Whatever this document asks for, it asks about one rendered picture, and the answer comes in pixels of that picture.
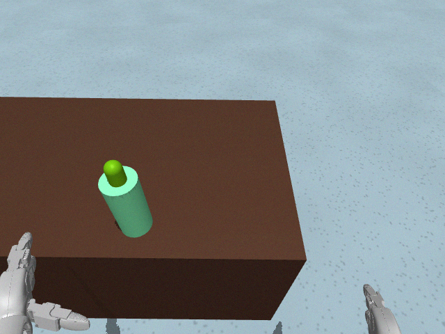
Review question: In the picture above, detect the left robot arm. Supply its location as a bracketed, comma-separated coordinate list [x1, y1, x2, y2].
[0, 315, 33, 334]

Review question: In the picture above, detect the left robot hand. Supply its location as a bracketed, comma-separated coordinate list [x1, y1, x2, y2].
[0, 232, 90, 332]

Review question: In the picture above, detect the bottle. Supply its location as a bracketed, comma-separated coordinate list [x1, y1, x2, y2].
[98, 160, 153, 238]

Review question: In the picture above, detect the right robot hand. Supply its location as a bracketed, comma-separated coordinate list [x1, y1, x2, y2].
[363, 284, 402, 334]

